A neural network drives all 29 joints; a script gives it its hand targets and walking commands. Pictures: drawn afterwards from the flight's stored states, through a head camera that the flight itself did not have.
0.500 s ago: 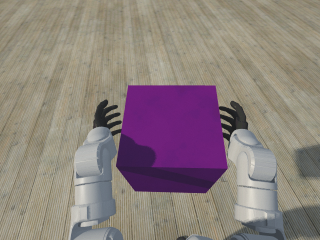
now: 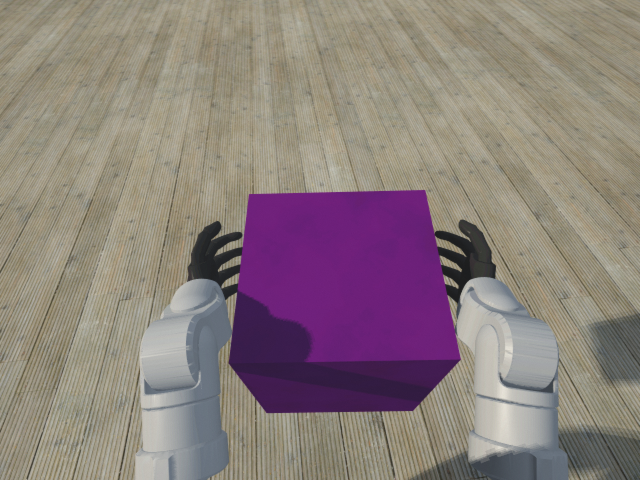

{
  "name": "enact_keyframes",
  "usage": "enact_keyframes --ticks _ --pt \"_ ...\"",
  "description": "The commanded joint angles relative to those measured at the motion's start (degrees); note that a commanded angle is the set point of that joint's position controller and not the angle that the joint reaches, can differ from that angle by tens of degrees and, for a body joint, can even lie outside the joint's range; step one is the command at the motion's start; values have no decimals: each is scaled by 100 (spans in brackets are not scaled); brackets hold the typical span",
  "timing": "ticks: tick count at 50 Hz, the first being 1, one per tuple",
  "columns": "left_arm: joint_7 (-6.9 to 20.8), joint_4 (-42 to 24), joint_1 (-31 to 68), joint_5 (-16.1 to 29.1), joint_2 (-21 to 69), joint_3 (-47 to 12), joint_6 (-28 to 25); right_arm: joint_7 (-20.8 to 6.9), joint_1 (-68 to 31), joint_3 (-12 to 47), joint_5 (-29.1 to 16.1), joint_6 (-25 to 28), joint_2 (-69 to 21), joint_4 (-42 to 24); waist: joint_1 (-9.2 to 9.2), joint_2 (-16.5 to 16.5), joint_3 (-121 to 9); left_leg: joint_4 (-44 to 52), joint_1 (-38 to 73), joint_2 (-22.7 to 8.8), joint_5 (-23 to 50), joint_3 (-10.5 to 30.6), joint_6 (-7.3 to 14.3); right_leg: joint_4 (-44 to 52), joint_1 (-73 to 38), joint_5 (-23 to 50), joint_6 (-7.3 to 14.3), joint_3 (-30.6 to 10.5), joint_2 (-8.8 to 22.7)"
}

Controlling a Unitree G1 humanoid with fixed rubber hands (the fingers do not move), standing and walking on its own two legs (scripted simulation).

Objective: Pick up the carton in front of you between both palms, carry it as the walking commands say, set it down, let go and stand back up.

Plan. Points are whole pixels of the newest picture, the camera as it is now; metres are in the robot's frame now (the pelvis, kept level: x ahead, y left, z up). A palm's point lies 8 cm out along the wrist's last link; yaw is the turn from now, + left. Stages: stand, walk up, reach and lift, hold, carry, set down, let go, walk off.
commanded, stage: carry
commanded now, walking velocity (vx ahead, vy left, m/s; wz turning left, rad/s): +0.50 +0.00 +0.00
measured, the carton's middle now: (338, 312) +0.31 +0.01 +0.03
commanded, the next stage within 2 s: none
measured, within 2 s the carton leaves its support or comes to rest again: neither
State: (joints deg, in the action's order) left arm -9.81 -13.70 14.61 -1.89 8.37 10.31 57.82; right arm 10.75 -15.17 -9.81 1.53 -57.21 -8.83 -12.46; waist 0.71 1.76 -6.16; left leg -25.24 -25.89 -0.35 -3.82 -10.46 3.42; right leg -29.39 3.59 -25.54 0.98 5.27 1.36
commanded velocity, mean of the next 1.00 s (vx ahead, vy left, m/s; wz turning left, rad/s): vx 0.50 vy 0.00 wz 0.00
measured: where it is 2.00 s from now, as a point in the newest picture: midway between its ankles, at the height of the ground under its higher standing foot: (334, 253)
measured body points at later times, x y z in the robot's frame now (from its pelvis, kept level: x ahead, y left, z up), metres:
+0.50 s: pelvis +0.31 -0.03 -0.01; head +0.27 -0.04 +0.44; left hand +0.55 +0.12 +0.09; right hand +0.55 -0.18 +0.08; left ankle +0.11 +0.08 -0.70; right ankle +0.41 -0.12 -0.73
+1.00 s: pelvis +0.61 +0.01 +0.00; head +0.58 +0.02 +0.44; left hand +0.85 +0.16 +0.08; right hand +0.85 -0.14 +0.09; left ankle +0.71 +0.10 -0.73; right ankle +0.42 -0.11 -0.71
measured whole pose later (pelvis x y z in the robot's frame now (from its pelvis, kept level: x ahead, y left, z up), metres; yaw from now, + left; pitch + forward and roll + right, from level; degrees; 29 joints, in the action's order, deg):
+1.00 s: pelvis +0.61 +0.01 +0.00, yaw +0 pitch +3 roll +1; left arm -8.9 -30.5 -4.3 -1.3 7.7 2.6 66.9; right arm 9.5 3.9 -1.5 0.5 -65.9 -7.7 -29.0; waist -0.1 3.0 -8.6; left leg -30.2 -26.6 -3.1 -5.9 -13.1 3.1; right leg -34.4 1.8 -26.7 -2.4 8.6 6.2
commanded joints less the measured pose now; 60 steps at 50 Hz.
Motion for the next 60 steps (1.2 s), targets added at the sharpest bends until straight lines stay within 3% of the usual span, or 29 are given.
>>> enact_keyframes --ticks 1,2,4,5,9,12,18,20,22,23,24,25,26,27,29,31,34,40,44,46,48,49,50,51,52,53,54,56,60 --pt "75 -757 1849 1038 3842 -3529 285 -19 -1507 3218 -807 -263 -3919 -470 -211 -2013 -2483 648 4814 -2374 578 3958 1099 -3510 3147 -38 -219 -60 -346" --pt "102 -991 1858 1106 3934 -3687 315 -67 -1265 3223 -831 -308 -4076 -629 -185 -1505 -2150 748 4556 -2411 696 3744 1158 -4165 3736 -294 -105 -492 -76" --pt "200 -1240 1765 1176 4434 -3802 344 -222 -1264 3433 -965 -333 -4603 -1069 -198 -552 -1716 928 3729 -2101 1013 2794 819 -3822 3725 236 2 -597 367" --pt "254 -1366 1621 1215 4629 -3826 342 -290 -1237 3526 -1027 -337 -4762 -1301 -170 -401 -1601 1130 3312 -1951 788 2426 617 -3364 3485 514 -29 -613 505" --pt "382 -1765 782 1121 4939 -3927 333 -523 -857 3828 -1296 -358 -4945 -2011 -149 -852 -1460 1492 2960 -1599 619 1485 462 -2217 3131 1003 -186 -152 384" --pt "372 -2049 401 1059 4672 -3956 427 -578 -513 3946 -1355 -467 -4596 -2312 -158 -930 -1106 1550 2938 -1386 904 1034 392 -1251 3212 1525 -256 133 363" --pt "235 -2315 100 1068 3614 -3909 769 -402 6 3801 -1182 -787 -3546 -2385 -204 -1100 -318 1457 2733 -1307 1222 631 244 -148 2881 2280 -91 521 240" --pt "187 -2292 46 1072 3355 -3822 858 -327 29 3739 -1139 -882 -3330 -2374 -184 -1142 -232 1161 2667 -1337 1390 516 164 26 2451 2203 12 647 196" --pt "135 -2166 -129 1033 3156 -3671 917 -258 -16 3707 -1116 -964 -3170 -2371 -46 -896 -519 -66 2196 -1075 1980 49 -30 302 1065 1712 72 1029 -186" --pt "111 -2109 -201 1013 3096 -3593 939 -224 15 3692 -1106 -998 -3069 -2343 29 -557 -846 -1117 1513 -905 1450 -119 -225 317 -33 1424 105 596 123" --pt "86 -2049 -199 972 3005 -3486 950 -204 -40 3751 -1124 -1043 -2978 -2486 88 770 -1263 -2853 157 -344 86 -98 -550 959 -1048 589 693 -1930 1615" --pt "89 -1971 -222 1044 3094 -3500 942 -208 -98 3806 -1165 -1072 -3013 -2550 99 1807 -1408 -4069 -1036 207 -2252 276 -598 1717 -1592 946 1210 -3659 2310" --pt "149 -2067 -158 1079 3286 -3530 935 -231 -155 3919 -1208 -1051 -3274 -2463 43 1307 -1327 -4817 -1346 -174 -2414 857 -414 1633 -1386 1544 1224 -3272 2312" --pt "222 -2069 -38 1141 3571 -3639 890 -286 -187 3913 -1180 -1011 -3552 -2376 45 824 -1306 -4969 -1367 -415 -2202 977 -275 1539 -1009 1870 1123 -2751 2123" --pt "373 -2161 331 1234 4024 -3883 768 -394 -232 3926 -1115 -881 -4069 -2192 -24 82 -1121 -4191 -972 -812 -1463 1156 -222 1838 -55 1361 741 -1851 1850" --pt "495 -2169 509 1316 4202 -4044 663 -440 -207 3931 -982 -755 -4306 -2073 -42 296 -1039 -3539 -673 -750 -1113 907 -282 2096 342 822 577 -1214 1648" --pt "568 -2122 376 1329 4111 -4092 590 -408 -64 3918 -857 -636 -4306 -2024 -35 487 -819 -2465 -809 -729 -746 643 -448 2417 345 740 694 -814 1597" --pt "405 -2218 -94 1185 3591 -3895 649 -277 140 3910 -940 -703 -3861 -2247 15 535 -381 -881 -868 -570 127 211 -500 2341 -163 1655 557 -155 1352" --pt "251 -2173 -236 1033 3247 -3732 773 -233 157 3826 -1007 -854 -3436 -2319 40 678 -57 -360 -707 -486 98 0 -411 2026 -473 2374 469 15 1344" --pt "208 -2199 -194 1022 3190 -3738 815 -231 173 3760 -1038 -894 -3327 -2317 13 703 -124 -151 -112 -346 -179 -234 -308 1529 -483 2984 375 153 1324" --pt "180 -2259 -140 1030 3173 -3810 843 -232 349 3654 -1027 -901 -3283 -2182 -151 265 -737 18 1899 -104 -553 -410 -228 -231 247 3734 88 728 921" --pt "176 -2354 -105 1048 3140 -3843 867 -227 424 3592 -999 -884 -3228 -2157 -262 -666 -1112 604 2936 -1182 -1388 1405 92 -1771 1355 2813 -206 859 476" --pt "195 -2517 -34 1108 3190 -3958 878 -237 372 3599 -1038 -847 -3313 -2086 -255 -2185 -1549 1126 4156 -2352 -1241 3650 820 -3320 3022 563 -377 513 -157" --pt "234 -2504 42 1174 3373 -4096 853 -281 429 3635 -1089 -817 -3530 -2152 -226 -2011 -1425 1224 4021 -2453 -95 3782 934 -4147 3542 -219 -239 -234 4" --pt "295 -2442 95 1194 3679 -4152 803 -351 341 3727 -1129 -762 -3783 -2254 -235 -1494 -1398 1028 3788 -2283 654 3155 881 -4457 3661 -134 -78 -440 257" --pt "361 -2376 107 1197 3968 -4171 732 -427 190 3848 -1166 -700 -4039 -2318 -222 -819 -1447 961 3555 -2180 759 2705 725 -4290 3632 195 15 -531 465" --pt "413 -2308 108 1161 4176 -4162 658 -500 38 3962 -1197 -632 -4241 -2376 -186 -481 -1334 1091 3095 -2066 635 2264 519 -3840 3413 548 29 -574 615" --pt "462 -2231 23 1066 4377 -4161 536 -608 -75 4112 -1275 -531 -4389 -2418 -161 -713 -1251 1449 2647 -1859 -77 1677 327 -3123 3079 965 -14 -364 602" --pt "413 -2165 -266 881 4276 -4085 449 -680 111 4188 -1334 -484 -4150 -2414 -165 -893 -812 1903 2487 -1673 -532 1062 401 -1704 3142 1480 -176 14 565"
